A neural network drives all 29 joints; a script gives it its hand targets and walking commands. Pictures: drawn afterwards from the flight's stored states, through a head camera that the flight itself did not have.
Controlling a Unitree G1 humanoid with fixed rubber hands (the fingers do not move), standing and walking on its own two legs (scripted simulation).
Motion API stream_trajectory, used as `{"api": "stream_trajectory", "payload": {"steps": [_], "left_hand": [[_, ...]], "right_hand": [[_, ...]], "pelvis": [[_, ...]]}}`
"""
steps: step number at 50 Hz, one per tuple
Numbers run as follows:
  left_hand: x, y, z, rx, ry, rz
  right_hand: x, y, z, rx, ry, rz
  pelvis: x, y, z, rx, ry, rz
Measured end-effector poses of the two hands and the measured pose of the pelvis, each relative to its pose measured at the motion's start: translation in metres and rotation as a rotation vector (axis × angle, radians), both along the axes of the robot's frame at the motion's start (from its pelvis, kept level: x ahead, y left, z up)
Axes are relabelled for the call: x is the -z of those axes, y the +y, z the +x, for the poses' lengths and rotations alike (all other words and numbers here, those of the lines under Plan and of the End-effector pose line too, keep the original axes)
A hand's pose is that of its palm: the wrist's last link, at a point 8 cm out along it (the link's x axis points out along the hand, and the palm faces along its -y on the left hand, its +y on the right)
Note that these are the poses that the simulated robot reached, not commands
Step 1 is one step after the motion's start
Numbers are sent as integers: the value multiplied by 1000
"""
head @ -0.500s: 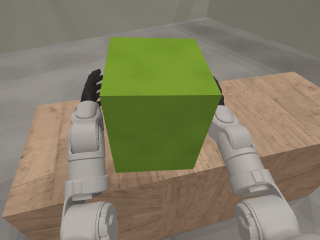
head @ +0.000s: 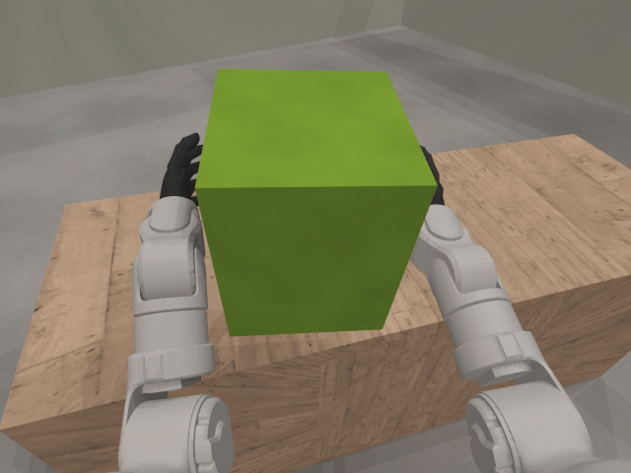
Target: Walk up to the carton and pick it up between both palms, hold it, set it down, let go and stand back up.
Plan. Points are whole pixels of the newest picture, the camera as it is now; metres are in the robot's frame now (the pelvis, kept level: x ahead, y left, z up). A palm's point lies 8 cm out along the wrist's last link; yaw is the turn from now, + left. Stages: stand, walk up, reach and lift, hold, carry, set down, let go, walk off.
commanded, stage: hold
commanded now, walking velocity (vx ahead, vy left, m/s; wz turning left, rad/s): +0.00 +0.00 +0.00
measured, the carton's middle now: (305, 208) +0.38 +0.01 +0.17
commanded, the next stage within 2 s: set down in 0.34 s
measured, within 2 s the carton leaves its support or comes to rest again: neither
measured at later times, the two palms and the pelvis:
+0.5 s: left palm (179, 198) +0.37 +0.15 +0.20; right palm (423, 204) +0.36 -0.14 +0.18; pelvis +0.00 +0.00 +0.00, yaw +0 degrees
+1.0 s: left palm (181, 223) +0.40 +0.17 +0.14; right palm (395, 228) +0.39 -0.12 +0.12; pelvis +0.02 +0.00 +0.00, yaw +1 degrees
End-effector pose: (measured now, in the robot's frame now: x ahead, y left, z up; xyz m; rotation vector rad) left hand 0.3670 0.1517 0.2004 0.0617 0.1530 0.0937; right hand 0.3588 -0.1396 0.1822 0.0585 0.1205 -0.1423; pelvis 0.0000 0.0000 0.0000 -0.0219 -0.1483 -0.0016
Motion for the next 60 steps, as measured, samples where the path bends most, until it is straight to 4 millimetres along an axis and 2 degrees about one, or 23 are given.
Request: {"api": "stream_trajectory", "payload": {"steps": [23,29,33,37,42,46,52,60], "left_hand": [[-2,0,0,-10,-7,3],[-9,1,5,-13,-51,0],[-9,5,11,-10,-73,10],[1,12,14,-10,-66,20],[27,18,19,-13,-31,21],[47,18,23,-15,-20,14],[62,14,33,-14,-17,-7],[59,10,47,-11,-25,4]], "right_hand": [[-1,1,2,-6,-9,2],[-4,2,8,-4,-56,-9],[2,6,13,-8,-82,-30],[19,13,18,-15,-78,-42],[45,20,22,-22,-49,-50],[59,20,26,-20,-43,-63],[63,15,35,-12,-43,-79],[59,11,47,-5,-51,-71]], "pelvis": [[0,1,1,-1,-6,-1],[0,1,1,4,-12,5],[-1,0,3,5,-19,11],[-1,0,7,-1,-22,11],[-2,0,12,-11,-12,5],[-2,0,15,-14,13,-1],[-2,0,21,-14,60,-4],[-3,2,32,-2,86,-4]]}}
